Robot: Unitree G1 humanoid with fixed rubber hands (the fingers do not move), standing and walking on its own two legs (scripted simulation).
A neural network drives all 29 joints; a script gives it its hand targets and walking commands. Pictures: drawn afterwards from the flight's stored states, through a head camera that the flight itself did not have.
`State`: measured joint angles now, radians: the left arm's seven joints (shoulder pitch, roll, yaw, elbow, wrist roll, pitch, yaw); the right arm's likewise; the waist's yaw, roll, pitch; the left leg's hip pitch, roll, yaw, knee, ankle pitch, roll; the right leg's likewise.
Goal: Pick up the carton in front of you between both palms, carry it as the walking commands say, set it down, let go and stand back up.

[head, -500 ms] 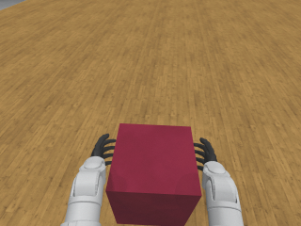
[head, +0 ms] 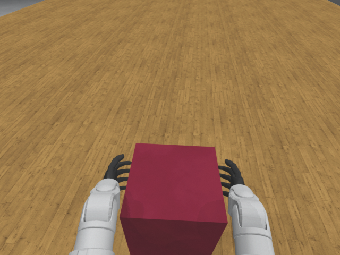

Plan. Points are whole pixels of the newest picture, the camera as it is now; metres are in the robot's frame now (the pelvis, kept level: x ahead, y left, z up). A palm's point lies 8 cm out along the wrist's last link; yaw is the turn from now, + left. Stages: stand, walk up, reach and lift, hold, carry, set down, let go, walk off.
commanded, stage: hold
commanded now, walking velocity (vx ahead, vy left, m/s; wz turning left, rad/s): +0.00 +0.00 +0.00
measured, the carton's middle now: (172, 203) +0.30 +0.00 -0.05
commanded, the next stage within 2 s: set down in 0.56 s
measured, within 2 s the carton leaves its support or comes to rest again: neither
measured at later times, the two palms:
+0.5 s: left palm (102, 195) +0.26 +0.16 +0.05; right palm (234, 194) +0.28 -0.14 +0.05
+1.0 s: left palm (106, 192) +0.30 +0.17 -0.01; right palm (218, 185) +0.34 -0.12 -0.01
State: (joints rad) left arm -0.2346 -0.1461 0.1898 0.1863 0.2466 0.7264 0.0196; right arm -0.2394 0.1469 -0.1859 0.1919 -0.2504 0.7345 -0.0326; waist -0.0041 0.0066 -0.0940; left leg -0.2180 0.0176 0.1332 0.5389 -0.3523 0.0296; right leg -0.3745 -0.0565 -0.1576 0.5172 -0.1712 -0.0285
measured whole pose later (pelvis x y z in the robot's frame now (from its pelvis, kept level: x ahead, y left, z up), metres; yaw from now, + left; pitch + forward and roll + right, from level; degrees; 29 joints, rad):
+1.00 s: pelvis -0.03 -0.04 -0.01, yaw +8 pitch +2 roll +0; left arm -0.64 -0.15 0.59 0.67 0.51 0.39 -0.09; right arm -0.60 0.23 -0.55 0.57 -0.44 0.46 -0.03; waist 0.00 0.03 0.09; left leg -0.39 -0.05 -0.12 0.71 -0.36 -0.01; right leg -0.48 0.08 0.03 0.65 -0.21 -0.05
